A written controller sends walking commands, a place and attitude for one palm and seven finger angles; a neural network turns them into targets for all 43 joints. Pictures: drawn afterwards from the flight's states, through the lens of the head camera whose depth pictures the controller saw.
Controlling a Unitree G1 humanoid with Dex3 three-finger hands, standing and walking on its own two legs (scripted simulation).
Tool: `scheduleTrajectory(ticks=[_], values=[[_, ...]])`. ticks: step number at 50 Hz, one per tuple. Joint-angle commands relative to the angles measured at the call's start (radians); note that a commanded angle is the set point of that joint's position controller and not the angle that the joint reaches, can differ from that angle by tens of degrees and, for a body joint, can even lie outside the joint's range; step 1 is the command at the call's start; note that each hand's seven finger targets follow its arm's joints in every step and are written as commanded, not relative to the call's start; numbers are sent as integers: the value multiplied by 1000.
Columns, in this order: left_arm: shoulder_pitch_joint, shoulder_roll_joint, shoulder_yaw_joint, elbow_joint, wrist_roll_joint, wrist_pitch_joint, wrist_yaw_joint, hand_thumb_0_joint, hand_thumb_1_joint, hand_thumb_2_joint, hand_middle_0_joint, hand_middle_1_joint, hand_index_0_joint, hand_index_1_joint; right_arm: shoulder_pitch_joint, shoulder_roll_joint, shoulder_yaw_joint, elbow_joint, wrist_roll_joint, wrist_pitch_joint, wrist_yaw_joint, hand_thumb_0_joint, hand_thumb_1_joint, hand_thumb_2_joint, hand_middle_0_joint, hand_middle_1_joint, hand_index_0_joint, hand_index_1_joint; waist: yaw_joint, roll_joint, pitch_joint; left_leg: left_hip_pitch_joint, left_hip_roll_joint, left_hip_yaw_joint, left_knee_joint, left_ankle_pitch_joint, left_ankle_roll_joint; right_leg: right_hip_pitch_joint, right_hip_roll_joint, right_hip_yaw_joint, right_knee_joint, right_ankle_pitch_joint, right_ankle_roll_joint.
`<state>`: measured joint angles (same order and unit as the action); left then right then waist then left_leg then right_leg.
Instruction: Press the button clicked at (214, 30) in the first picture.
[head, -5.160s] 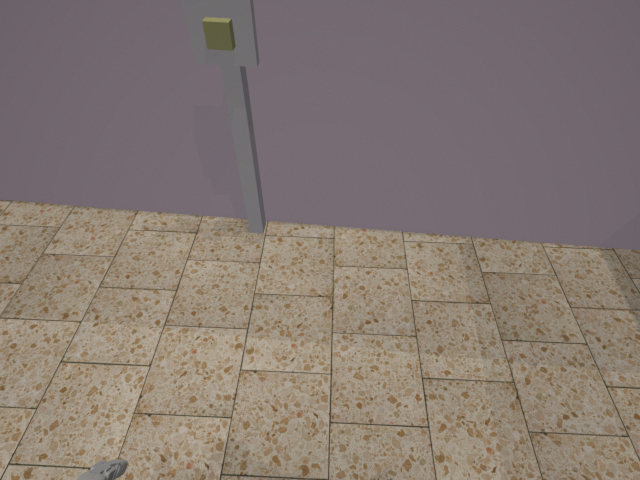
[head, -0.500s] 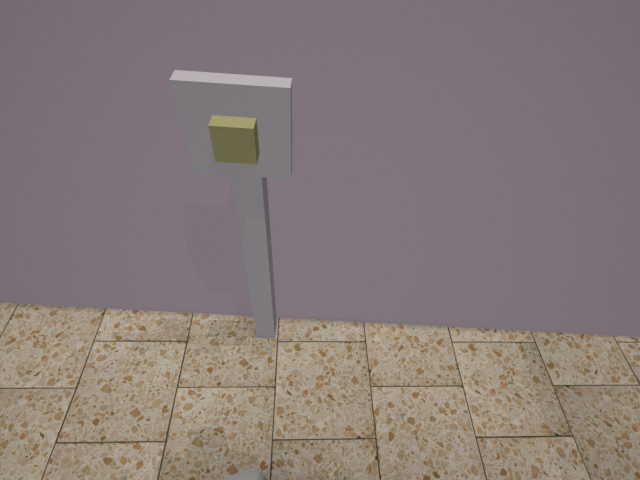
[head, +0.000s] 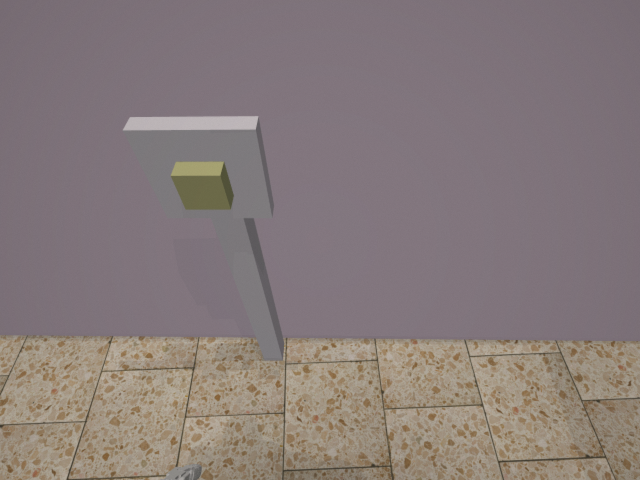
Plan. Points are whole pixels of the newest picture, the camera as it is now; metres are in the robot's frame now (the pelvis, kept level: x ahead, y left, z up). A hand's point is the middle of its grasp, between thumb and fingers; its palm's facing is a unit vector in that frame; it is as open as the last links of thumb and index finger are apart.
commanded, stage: come to a stop and stand still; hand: left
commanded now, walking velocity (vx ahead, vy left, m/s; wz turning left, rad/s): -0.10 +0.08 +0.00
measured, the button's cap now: (204, 184) +0.50 +0.19 +0.07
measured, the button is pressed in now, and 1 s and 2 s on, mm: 0 0 0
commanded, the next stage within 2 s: look again from close up in 1.14 s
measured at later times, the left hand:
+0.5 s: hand out of the picture -0.05 +0.26 -0.17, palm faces +0.02 -0.98 -0.22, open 7.4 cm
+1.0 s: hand out of the picture -0.09 +0.21 -0.17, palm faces -0.01 -0.99 -0.16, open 7.4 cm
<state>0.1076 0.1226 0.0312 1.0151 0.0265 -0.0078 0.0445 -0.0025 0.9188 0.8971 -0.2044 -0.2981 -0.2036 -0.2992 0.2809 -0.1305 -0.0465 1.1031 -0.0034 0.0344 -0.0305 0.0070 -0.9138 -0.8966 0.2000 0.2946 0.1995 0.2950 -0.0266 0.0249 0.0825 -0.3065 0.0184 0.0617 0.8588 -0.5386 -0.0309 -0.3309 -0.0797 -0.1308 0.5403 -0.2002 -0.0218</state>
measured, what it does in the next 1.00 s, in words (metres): steps on the spot: left foot, then right foot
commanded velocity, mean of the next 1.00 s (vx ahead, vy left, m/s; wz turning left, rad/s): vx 0.00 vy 0.00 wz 0.00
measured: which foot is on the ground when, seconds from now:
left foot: up 0.00-0.16, down 0.18-1.00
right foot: down 0.00-0.20, up 0.22-0.52, down 0.54-1.00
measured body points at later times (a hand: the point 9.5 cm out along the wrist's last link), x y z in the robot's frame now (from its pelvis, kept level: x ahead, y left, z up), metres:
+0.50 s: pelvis -0.04 +0.07 +0.01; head -0.02 +0.08 +0.46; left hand -0.05 +0.31 -0.15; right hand +0.00 -0.16 -0.14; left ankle -0.03 +0.14 -0.73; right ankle -0.10 -0.06 -0.71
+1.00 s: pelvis -0.07 +0.05 +0.01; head -0.07 +0.05 +0.46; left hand -0.09 +0.26 -0.15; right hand -0.13 -0.15 -0.15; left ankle -0.03 +0.14 -0.73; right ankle -0.10 -0.06 -0.73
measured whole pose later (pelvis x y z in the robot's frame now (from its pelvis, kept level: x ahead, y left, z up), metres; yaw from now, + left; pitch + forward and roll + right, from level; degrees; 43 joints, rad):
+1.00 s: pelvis -0.07 +0.05 +0.01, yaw -2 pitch -1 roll +0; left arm 0.31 0.11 -0.01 1.15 0.01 0.00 0.04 0.01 0.91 0.90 -0.20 -0.30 -0.20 -0.30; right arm 0.34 -0.12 0.00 1.19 -0.01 0.00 -0.03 0.01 -0.91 -0.90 0.20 0.29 0.20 0.29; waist -0.02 0.00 0.02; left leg -0.21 -0.01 0.11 0.38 -0.15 0.04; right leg -0.13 -0.01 -0.04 0.42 -0.27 -0.01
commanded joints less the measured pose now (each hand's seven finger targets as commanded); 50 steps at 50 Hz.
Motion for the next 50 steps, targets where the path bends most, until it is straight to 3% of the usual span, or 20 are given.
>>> scheduleTrajectory(ticks=[1, 5, 7, 8, 9, 10, 11, 13, 14, 17, 19, 23, 25, 26, 28, 30, 31, 35, 40, 50], values=[[86, 224, 68, -49, 9, 17, 16, 0, 900, 900, -200, -300, -200, -300, 42, -66, -28, -76, -3, 8, 1, 0, -900, -900, 200, 300, 200, 300, 47, -171, -178, -93, 18, -57, 102, -3, -15, 212, -291, 226, -131, 694, -186], [49, 228, 69, -71, 12, 26, 6, 0, 900, 900, -200, -300, -200, -300, 74, -64, -27, -93, -6, 1, 11, 0, -900, -900, 200, 300, 200, 300, 23, -226, -173, 3, 7, -2, -108, 108, -13, 121, -230, 200, -156, 357, -133], [33, 219, 66, -69, 5, 34, 0, 0, 900, 900, -200, -300, -200, -300, 121, -70, -26, -81, -7, -8, 13, 0, -900, -900, 200, 300, 200, 300, -6, -218, -164, 151, 4, 23, -329, 262, -4, 15, -188, 184, -123, 127, -76], [41, 195, 59, -79, -4, 43, -6, 0, 900, 900, -200, -300, -200, -300, 135, -103, -26, -82, -9, -15, 14, 0, -900, -900, 200, 300, 200, 300, -12, -108, -141, 208, 30, -7, -424, 286, 6, -72, -132, 156, -67, -43, -33], [49, 142, 50, -95, -12, 52, -12, 0, 900, 900, -200, -300, -200, -300, 107, -167, -38, -104, -20, -23, 15, 0, -900, -900, 200, 300, 200, 300, -8, 143, -86, 136, 200, -234, -571, 231, 67, -165, -20, 76, 75, -224, 25], [21, 119, 46, -109, -11, 62, -12, 0, 900, 900, -200, -300, -200, -300, 42, -231, -46, -147, -27, -20, 11, 0, -900, -900, 200, 300, 200, 300, -19, 287, -4, -61, 335, -411, -710, 135, 140, -159, 60, 72, 269, -320, 51], [21, 135, 51, -92, -4, 74, -9, 0, 900, 900, -200, -300, -200, -300, -27, -224, -40, -157, -29, -20, 0, 0, -900, -900, 200, 300, 200, 300, -1, 269, 22, -166, 327, -393, -739, 76, 149, -105, 41, 183, 390, -296, 37], [118, 144, 56, -43, 4, 69, -21, 0, 900, 900, -200, -300, -200, -300, -126, -185, -20, -170, -28, -27, -7, 0, -900, -900, 200, 300, 200, 300, 65, 144, 18, -137, 242, -261, -690, 110, 150, -108, 53, 188, 522, -205, 33], [162, 138, 51, -18, 4, 63, -23, 0, 900, 900, -200, -300, -200, -300, -133, -174, -15, -169, -24, -33, -7, 0, -900, -900, 200, 300, 200, 300, 72, 108, -4, -70, 210, -209, -670, 173, 146, -118, 55, 176, 535, -180, 41], [168, 130, 32, 2, -3, 48, -23, 0, 900, 900, -200, -300, -200, -300, -60, -154, -9, -127, -11, -45, -13, 0, -900, -900, 200, 300, 200, 300, 43, 96, -56, 141, 193, -164, -632, 414, 163, -133, 34, 150, 396, -179, 59], [150, 122, 18, 5, -5, 43, -18, 0, 900, 900, -200, -300, -200, -300, -7, -153, -8, -100, -10, -50, -17, 0, -900, -900, 200, 300, 200, 300, 18, 100, -85, 240, 223, -195, -610, 572, 187, -100, 21, 135, 269, -227, 65], [171, 105, -1, 37, -12, 33, -10, 0, 900, 900, -200, -300, -200, -300, 31, -163, -13, -56, -8, -49, -14, 0, -900, -900, 200, 300, 200, 300, 5, 86, -114, 294, 230, -207, -571, 737, 190, 22, 22, 112, 27, -214, 54], [235, 106, -7, 76, -15, 23, -5, 0, 900, 900, -200, -300, -200, -300, 21, -155, -6, -41, 0, -52, -13, 0, -900, -900, 200, 300, 200, 300, 30, 55, -128, 271, 191, -173, -536, 726, 147, 117, 14, 107, -145, -69, 46], [262, 116, -9, 93, -14, 15, 0, 0, 900, 900, -200, -300, -200, -300, 21, -137, -2, -34, 5, -55, -10, 0, -900, -900, 200, 300, 200, 300, 32, 15, -124, 220, 162, -152, -516, 646, 111, 180, -9, 141, -223, 37, 34], [245, 136, -16, 100, -16, 4, 4, 0, 900, 900, -200, -300, -200, -300, 18, -107, 8, -25, 9, -56, -2, 0, -900, -900, 200, 300, 200, 300, 11, -10, -85, 181, 105, -114, -533, 535, 58, 172, -80, 190, -208, 145, 0], [239, 121, -20, 110, -15, -6, 4, 0, 900, 900, -200, -300, -200, -300, 21, -115, 10, -5, 0, -53, -1, 0, -900, -900, 200, 300, 200, 300, 9, -153, -74, 217, 97, -87, -510, 574, 61, 139, -60, 198, -191, 196, -4], [231, 111, -23, 108, -17, -7, 5, 0, 900, 900, -200, -300, -200, -300, 33, -121, 11, 4, 0, -52, -1, 0, -900, -900, 200, 300, 200, 300, 4, -163, -64, 221, 99, -84, -522, 544, 62, 128, -59, 193, -198, 159, -2], [231, 103, -25, 109, -19, 3, 4, 0, 900, 900, -200, -300, -200, -300, 38, -112, 22, 34, -2, -47, 2, 0, -900, -900, 200, 300, 200, 300, 11, -73, 11, 175, 94, -94, -573, 367, 60, 85, -40, 193, -226, -37, 1], [256, 89, -23, 114, -19, 6, 4, 0, 900, 900, -200, -300, -200, -300, 62, -93, 25, 50, -5, -43, 0, 0, -900, -900, 200, 300, 200, 300, 19, -17, 39, 123, 94, -108, -601, 265, 61, 79, -30, 188, -230, -84, -2], [289, 63, -24, 119, -19, 0, 4, 0, 900, 900, -200, -300, -200, -300, 112, -69, 25, 61, -5, -45, -4, 0, -900, -900, 200, 300, 200, 300, 19, -31, 25, 117, 94, -110, -582, 266, 61, 61, -23, 193, -232, -103, -8]])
